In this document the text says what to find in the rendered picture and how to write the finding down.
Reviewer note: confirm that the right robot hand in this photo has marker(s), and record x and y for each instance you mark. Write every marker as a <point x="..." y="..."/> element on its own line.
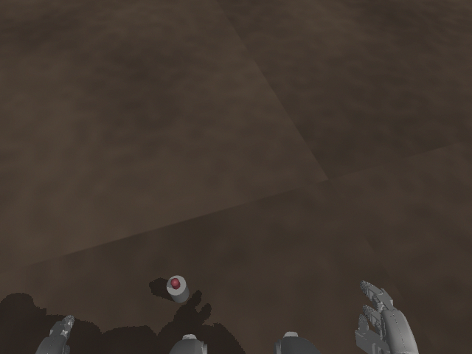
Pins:
<point x="390" y="325"/>

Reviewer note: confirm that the bottle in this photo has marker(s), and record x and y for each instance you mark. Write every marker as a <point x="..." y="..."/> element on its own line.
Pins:
<point x="177" y="288"/>

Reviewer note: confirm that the left robot hand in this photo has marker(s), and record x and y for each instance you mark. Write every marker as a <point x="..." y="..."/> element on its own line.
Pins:
<point x="59" y="334"/>

